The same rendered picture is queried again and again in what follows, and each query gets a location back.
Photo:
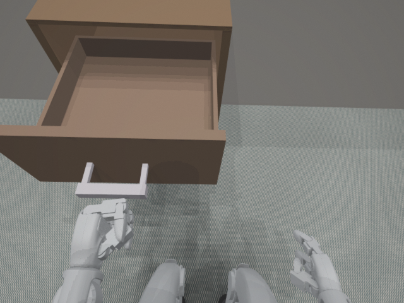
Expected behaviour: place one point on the robot thigh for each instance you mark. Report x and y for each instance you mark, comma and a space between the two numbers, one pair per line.
165, 285
245, 285

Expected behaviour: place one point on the right robot forearm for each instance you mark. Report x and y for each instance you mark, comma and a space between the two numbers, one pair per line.
333, 296

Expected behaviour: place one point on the cabinet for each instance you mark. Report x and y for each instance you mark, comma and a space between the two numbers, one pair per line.
55, 24

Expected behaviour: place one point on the right robot thigh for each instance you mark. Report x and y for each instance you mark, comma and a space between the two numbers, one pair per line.
245, 285

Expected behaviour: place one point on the right robot hand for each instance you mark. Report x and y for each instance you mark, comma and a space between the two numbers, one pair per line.
319, 274

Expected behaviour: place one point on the left robot hand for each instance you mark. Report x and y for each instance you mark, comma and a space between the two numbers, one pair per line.
111, 219

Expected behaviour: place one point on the left robot forearm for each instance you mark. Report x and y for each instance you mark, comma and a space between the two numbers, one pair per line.
81, 285

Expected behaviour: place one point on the handle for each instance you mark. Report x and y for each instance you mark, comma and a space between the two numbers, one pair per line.
85, 189

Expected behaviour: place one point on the left robot thigh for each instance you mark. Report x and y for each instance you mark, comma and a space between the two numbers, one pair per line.
165, 285

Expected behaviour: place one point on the drawer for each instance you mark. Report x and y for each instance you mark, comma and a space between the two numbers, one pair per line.
119, 102

